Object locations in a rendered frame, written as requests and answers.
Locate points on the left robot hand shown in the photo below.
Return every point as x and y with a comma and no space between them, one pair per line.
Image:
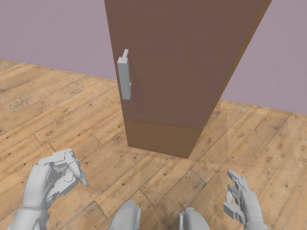
38,192

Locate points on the cupboard door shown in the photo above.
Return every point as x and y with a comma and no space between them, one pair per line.
180,52

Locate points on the robot right shin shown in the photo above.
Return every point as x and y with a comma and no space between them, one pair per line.
189,209

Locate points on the handle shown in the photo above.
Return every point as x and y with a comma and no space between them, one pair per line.
124,75

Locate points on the robot right thigh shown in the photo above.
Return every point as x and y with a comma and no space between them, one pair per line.
191,220

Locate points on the left robot forearm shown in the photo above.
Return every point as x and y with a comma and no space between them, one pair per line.
28,218

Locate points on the right robot forearm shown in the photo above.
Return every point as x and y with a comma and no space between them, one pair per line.
255,225

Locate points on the right robot hand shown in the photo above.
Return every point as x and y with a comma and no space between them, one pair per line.
247,207

